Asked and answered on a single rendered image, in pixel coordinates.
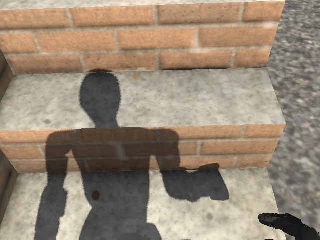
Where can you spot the robot right hand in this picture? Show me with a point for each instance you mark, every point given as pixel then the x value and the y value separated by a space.
pixel 289 224

